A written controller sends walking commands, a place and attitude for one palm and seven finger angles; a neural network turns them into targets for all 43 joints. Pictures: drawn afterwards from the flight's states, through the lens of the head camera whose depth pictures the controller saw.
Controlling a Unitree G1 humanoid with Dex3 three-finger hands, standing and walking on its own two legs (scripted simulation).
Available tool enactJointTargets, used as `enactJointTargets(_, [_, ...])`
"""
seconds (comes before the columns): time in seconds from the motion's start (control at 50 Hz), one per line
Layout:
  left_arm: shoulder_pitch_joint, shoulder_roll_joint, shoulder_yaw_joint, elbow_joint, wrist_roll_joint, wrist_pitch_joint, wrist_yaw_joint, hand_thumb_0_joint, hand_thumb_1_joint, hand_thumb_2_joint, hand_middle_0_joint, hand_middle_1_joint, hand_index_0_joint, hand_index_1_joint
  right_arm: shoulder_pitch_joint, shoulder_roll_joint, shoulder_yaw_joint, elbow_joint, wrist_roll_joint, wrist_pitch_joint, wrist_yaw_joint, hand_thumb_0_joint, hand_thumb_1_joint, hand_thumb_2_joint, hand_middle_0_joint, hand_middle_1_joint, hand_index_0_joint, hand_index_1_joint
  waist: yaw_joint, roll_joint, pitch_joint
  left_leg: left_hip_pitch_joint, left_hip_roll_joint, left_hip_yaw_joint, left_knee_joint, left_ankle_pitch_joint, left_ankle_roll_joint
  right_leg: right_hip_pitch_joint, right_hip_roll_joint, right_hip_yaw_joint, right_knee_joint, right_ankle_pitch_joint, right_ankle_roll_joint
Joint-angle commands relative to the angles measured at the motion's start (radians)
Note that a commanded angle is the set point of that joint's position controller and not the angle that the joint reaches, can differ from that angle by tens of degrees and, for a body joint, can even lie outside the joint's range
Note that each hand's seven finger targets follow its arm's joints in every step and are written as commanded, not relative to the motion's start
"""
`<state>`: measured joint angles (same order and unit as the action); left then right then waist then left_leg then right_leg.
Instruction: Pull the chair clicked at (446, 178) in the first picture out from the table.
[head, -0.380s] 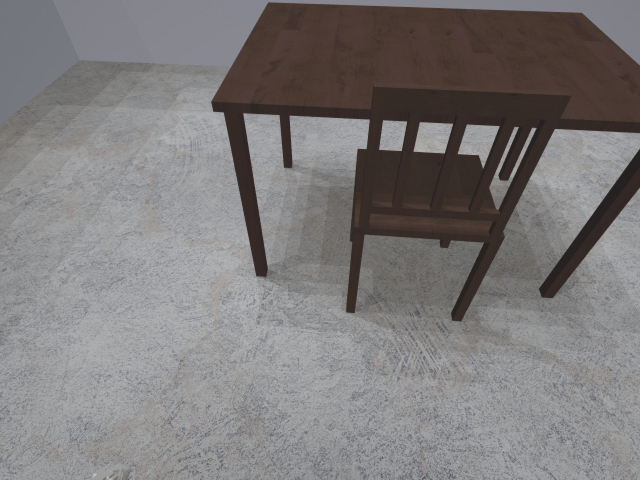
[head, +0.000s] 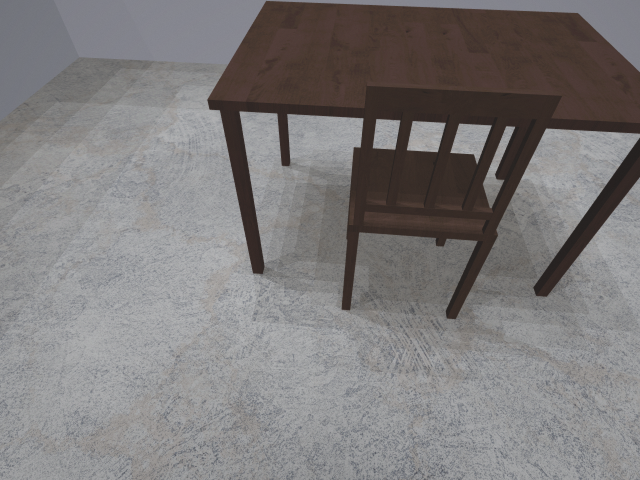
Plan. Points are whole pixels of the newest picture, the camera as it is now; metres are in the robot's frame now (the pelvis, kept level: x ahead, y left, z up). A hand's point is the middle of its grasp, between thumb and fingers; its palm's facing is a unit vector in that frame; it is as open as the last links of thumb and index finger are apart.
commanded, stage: stand and wait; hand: left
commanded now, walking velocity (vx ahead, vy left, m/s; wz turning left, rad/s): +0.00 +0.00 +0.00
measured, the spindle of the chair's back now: (440, 164) +0.84 -0.24 -0.10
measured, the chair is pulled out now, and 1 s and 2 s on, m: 0.00 0.00 0.00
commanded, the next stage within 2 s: look at it before walking up in 0.44 s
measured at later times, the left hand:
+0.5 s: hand out of the picture +0.08 +0.24 -0.15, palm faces -0.02 -0.94 -0.33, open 7.4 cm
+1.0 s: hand out of the picture +0.07 +0.24 -0.15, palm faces -0.02 -0.94 -0.33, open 7.4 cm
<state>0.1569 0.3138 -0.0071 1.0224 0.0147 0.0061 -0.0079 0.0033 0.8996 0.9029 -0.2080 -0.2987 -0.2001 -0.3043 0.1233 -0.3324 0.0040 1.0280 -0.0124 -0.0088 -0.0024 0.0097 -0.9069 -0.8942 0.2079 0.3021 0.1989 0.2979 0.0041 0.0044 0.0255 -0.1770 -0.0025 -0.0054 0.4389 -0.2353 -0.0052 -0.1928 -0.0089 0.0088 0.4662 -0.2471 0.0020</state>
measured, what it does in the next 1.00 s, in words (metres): stands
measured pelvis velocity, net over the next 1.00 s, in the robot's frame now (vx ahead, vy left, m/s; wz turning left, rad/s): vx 0.00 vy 0.00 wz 0.00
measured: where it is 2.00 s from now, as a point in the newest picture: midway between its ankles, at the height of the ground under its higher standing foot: outside the picture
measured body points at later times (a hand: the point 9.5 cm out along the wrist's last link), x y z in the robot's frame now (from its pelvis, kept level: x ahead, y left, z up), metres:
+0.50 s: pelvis -0.01 -0.01 +0.00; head -0.01 -0.01 +0.45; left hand +0.08 +0.29 -0.13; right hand +0.06 -0.30 -0.13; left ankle +0.00 +0.12 -0.74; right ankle +0.00 -0.12 -0.74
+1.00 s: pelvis +0.00 +0.00 +0.01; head +0.00 +0.00 +0.45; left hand +0.07 +0.29 -0.13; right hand +0.08 -0.30 -0.13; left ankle +0.00 +0.12 -0.74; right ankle +0.00 -0.12 -0.74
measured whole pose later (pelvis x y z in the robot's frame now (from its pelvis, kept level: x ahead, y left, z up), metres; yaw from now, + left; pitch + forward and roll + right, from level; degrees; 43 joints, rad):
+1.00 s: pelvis +0.00 +0.00 +0.01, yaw +0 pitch -2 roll +0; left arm 0.14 0.33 0.00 1.09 0.01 0.00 -0.01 0.00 0.90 0.90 -0.21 -0.30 -0.20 -0.30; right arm 0.12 -0.33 0.00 1.11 -0.01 -0.02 -0.01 0.01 -0.91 -0.89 0.21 0.30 0.20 0.30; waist 0.00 0.00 0.03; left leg -0.14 0.01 0.00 0.36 -0.20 -0.01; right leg -0.15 0.00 0.01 0.38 -0.20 0.00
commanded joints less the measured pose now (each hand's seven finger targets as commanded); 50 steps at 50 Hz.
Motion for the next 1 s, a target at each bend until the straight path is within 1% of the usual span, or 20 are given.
enactJointTargets(0.0, [-0.054, 0.219, 0.049, -0.066, -0.003, -0.032, 0.021, 0.0, 0.9, 0.9, -0.2, -0.3, -0.2, -0.3, -0.046, -0.186, -0.045, -0.054, 0.0, -0.025, -0.01, 0.0, -0.9, -0.9, 0.2, 0.3, 0.2, 0.3, -0.006, -0.023, -0.077, 0.012, 0.1, -0.081, -0.073, 0.133, 0.036, 0.031, -0.112, 0.104, -0.1, 0.14, -0.041])
enactJointTargets(0.06, [-0.05, 0.221, 0.048, -0.051, -0.005, -0.034, 0.021, 0.0, 0.9, 0.9, -0.2, -0.3, -0.2, -0.3, -0.045, -0.187, -0.045, -0.038, 0.0, -0.026, -0.011, 0.0, -0.9, -0.9, 0.2, 0.3, 0.2, 0.3, -0.005, -0.017, -0.08, 0.017, 0.101, -0.081, -0.076, 0.135, 0.032, 0.037, -0.115, 0.108, -0.107, 0.146, -0.042])
enactJointTargets(0.08, [-0.051, 0.221, 0.047, -0.045, -0.005, -0.033, 0.021, 0.0, 0.9, 0.9, -0.2, -0.3, -0.2, -0.3, -0.045, -0.189, -0.043, -0.032, 0.0, -0.026, -0.011, 0.0, -0.9, -0.9, 0.2, 0.3, 0.2, 0.3, -0.005, -0.007, -0.072, 0.018, 0.102, -0.081, -0.08, 0.137, 0.031, 0.034, -0.114, 0.109, -0.109, 0.151, -0.041])
enactJointTargets(0.1, [-0.053, 0.224, 0.049, -0.045, -0.004, -0.033, 0.021, 0.0, 0.9, 0.9, -0.2, -0.3, -0.2, -0.3, -0.039, -0.191, -0.043, -0.03, 0.001, -0.025, -0.011, 0.0, -0.9, -0.9, 0.2, 0.3, 0.2, 0.3, -0.005, -0.014, -0.067, 0.011, 0.103, -0.083, -0.08, 0.137, 0.032, 0.036, -0.111, 0.105, -0.11, 0.15, -0.041])
enactJointTargets(0.14, [-0.051, 0.222, 0.048, -0.034, -0.005, -0.032, 0.021, 0.0, 0.9, 0.9, -0.2, -0.3, -0.2, -0.3, -0.039, -0.191, -0.041, -0.017, 0.001, -0.026, -0.012, 0.0, -0.9, -0.9, 0.2, 0.3, 0.2, 0.3, -0.003, -0.004, -0.061, 0.006, 0.105, -0.082, -0.089, 0.127, 0.031, 0.04, -0.113, 0.107, -0.115, 0.139, -0.04])
enactJointTargets(0.2, [-0.053, 0.225, 0.048, -0.027, -0.005, -0.033, 0.02, 0.0, 0.9, 0.9, -0.2, -0.3, -0.2, -0.3, -0.031, -0.193, -0.042, -0.01, 0.002, -0.024, -0.012, 0.0, -0.9, -0.9, 0.2, 0.3, 0.2, 0.3, -0.005, -0.023, -0.057, 0.011, 0.107, -0.083, -0.094, 0.12, 0.03, 0.037, -0.111, 0.107, -0.125, 0.124, -0.04])
enactJointTargets(0.36, [-0.061, 0.223, 0.047, -0.014, -0.005, -0.032, 0.02, 0.0, 0.9, 0.9, -0.2, -0.3, -0.2, -0.3, -0.029, -0.197, -0.04, 0.012, 0.0, -0.024, -0.011, 0.0, -0.9, -0.9, 0.2, 0.3, 0.2, 0.3, -0.005, -0.022, -0.027, 0.008, 0.107, -0.087, -0.116, 0.085, 0.026, 0.015, -0.11, 0.119, -0.153, 0.064, -0.038])
enactJointTargets(0.38, [-0.062, 0.223, 0.047, -0.014, -0.005, -0.032, 0.02, 0.0, 0.9, 0.9, -0.2, -0.3, -0.2, -0.3, -0.026, -0.197, -0.041, 0.013, 0.001, -0.025, -0.01, 0.0, -0.9, -0.9, 0.2, 0.3, 0.2, 0.3, -0.006, -0.018, -0.032, 0.006, 0.108, -0.092, -0.12, 0.086, 0.027, 0.021, -0.109, 0.118, -0.154, 0.061, -0.037])
enactJointTargets(0.46, [-0.062, 0.223, 0.048, -0.012, -0.004, -0.032, 0.019, 0.0, 0.9, 0.9, -0.2, -0.3, -0.2, -0.3, -0.028, -0.197, -0.04, 0.015, 0.001, -0.027, -0.01, 0.0, -0.9, -0.9, 0.2, 0.3, 0.2, 0.3, -0.003, -0.019, -0.035, 0.006, 0.109, -0.094, -0.123, 0.094, 0.028, 0.027, -0.109, 0.115, -0.154, 0.073, -0.036])
enactJointTargets(0.5, [-0.062, 0.226, 0.049, -0.012, -0.003, -0.033, 0.019, 0.0, 0.9, 0.9, -0.2, -0.3, -0.2, -0.3, -0.026, -0.199, -0.041, 0.013, 0.002, -0.027, -0.011, 0.0, -0.9, -0.9, 0.2, 0.3, 0.2, 0.3, -0.003, -0.006, -0.042, 0.009, 0.111, -0.094, -0.124, 0.107, 0.028, 0.033, -0.109, 0.11, -0.149, 0.087, -0.037])
enactJointTargets(0.64, [-0.062, 0.22, 0.048, -0.008, -0.003, -0.033, 0.019, 0.0, 0.9, 0.9, -0.2, -0.3, -0.2, -0.3, -0.035, -0.198, -0.041, 0.016, 0.002, -0.03, -0.012, 0.0, -0.9, -0.9, 0.2, 0.3, 0.2, 0.3, -0.004, -0.01, -0.051, 0.027, 0.116, -0.095, -0.128, 0.135, 0.029, 0.039, -0.108, 0.104, -0.145, 0.13, -0.033])
enactJointTargets(0.7, [-0.062, 0.221, 0.048, -0.006, -0.002, -0.031, 0.019, 0.0, 0.9, 0.9, -0.2, -0.3, -0.2, -0.3, -0.032, -0.2, -0.04, 0.017, 0.003, -0.029, -0.012, 0.0, -0.9, -0.9, 0.2, 0.3, 0.2, 0.3, -0.003, -0.003, -0.047, 0.023, 0.117, -0.096, -0.134, 0.127, 0.029, 0.041, -0.104, 0.101, -0.144, 0.124, -0.031])
enactJointTargets(0.72, [-0.06, 0.221, 0.048, -0.007, -0.002, -0.032, 0.019, 0.0, 0.9, 0.9, -0.2, -0.3, -0.2, -0.3, -0.033, -0.199, -0.04, 0.018, 0.003, -0.03, -0.012, 0.0, -0.9, -0.9, 0.2, 0.3, 0.2, 0.3, -0.003, -0.009, -0.054, 0.025, 0.118, -0.097, -0.135, 0.133, 0.03, 0.047, -0.107, 0.1, -0.142, 0.131, -0.031])
enactJointTargets(0.74, [-0.058, 0.219, 0.047, -0.005, -0.003, -0.032, 0.019, 0.0, 0.9, 0.9, -0.2, -0.3, -0.2, -0.3, -0.036, -0.202, -0.04, 0.019, 0.003, -0.03, -0.013, 0.0, -0.9, -0.9, 0.2, 0.3, 0.2, 0.3, -0.003, 0.001, -0.058, 0.032, 0.117, -0.095, -0.133, 0.139, 0.029, 0.047, -0.107, 0.099, -0.143, 0.136, -0.03])
enactJointTargets(0.76, [-0.06, 0.221, 0.048, -0.005, -0.003, -0.032, 0.019, 0.0, 0.9, 0.9, -0.2, -0.3, -0.2, -0.3, -0.037, -0.2, -0.041, 0.02, 0.003, -0.03, -0.013, 0.0, -0.9, -0.9, 0.2, 0.3, 0.2, 0.3, -0.004, -0.007, -0.055, 0.035, 0.118, -0.095, -0.135, 0.138, 0.028, 0.045, -0.106, 0.101, -0.145, 0.137, -0.03])
enactJointTargets(0.78, [-0.058, 0.22, 0.047, -0.002, -0.003, -0.032, 0.019, 0.0, 0.9, 0.9, -0.2, -0.3, -0.2, -0.3, -0.039, -0.201, -0.04, 0.021, 0.003, -0.03, -0.013, 0.0, -0.9, -0.9, 0.2, 0.3, 0.2, 0.3, -0.002, -0.001, -0.048, 0.033, 0.118, -0.092, -0.136, 0.137, 0.029, 0.043, -0.109, 0.102, -0.149, 0.14, -0.03])
enactJointTargets(0.84, [-0.058, 0.221, 0.048, -0.001, -0.002, -0.033, 0.019, 0.0, 0.9, 0.9, -0.2, -0.3, -0.2, -0.3, -0.039, -0.2, -0.041, 0.021, 0.003, -0.03, -0.013, 0.0, -0.9, -0.9, 0.2, 0.3, 0.2, 0.3, -0.004, -0.014, -0.053, 0.038, 0.118, -0.093, -0.135, 0.146, 0.029, 0.047, -0.109, 0.101, -0.148, 0.15, -0.03])
enactJointTargets(0.88, [-0.056, 0.22, 0.047, 0.0, -0.003, -0.033, 0.019, 0.0, 0.9, 0.9, -0.2, -0.3, -0.2, -0.3, -0.039, -0.2, -0.041, 0.021, 0.003, -0.03, -0.013, 0.0, -0.9, -0.9, 0.2, 0.3, 0.2, 0.3, -0.003, -0.005, -0.055, 0.043, 0.117, -0.095, -0.137, 0.15, 0.028, 0.049, -0.109, 0.1, -0.15, 0.153, -0.03])
enactJointTargets(0.96, [-0.055, 0.222, 0.046, 0.002, -0.003, -0.034, 0.019, 0.0, 0.9, 0.9, -0.2, -0.3, -0.2, -0.3, -0.042, -0.2, -0.041, 0.021, 0.004, -0.029, -0.013, 0.0, -0.9, -0.9, 0.2, 0.3, 0.2, 0.3, -0.004, -0.01, -0.054, 0.048, 0.118, -0.093, -0.135, 0.155, 0.028, 0.05, -0.11, 0.103, -0.153, 0.165, -0.03])
enactJointTargets(0.98, [-0.054, 0.222, 0.047, 0.002, -0.003, -0.035, 0.019, 0.0, 0.9, 0.9, -0.2, -0.3, -0.2, -0.3, -0.041, -0.202, -0.042, 0.021, 0.003, -0.03, -0.013, 0.0, -0.9, -0.9, 0.2, 0.3, 0.2, 0.3, -0.005, -0.011, -0.063, 0.053, 0.118, -0.092, -0.134, 0.166, 0.027, 0.054, -0.111, 0.101, -0.151, 0.176, -0.031])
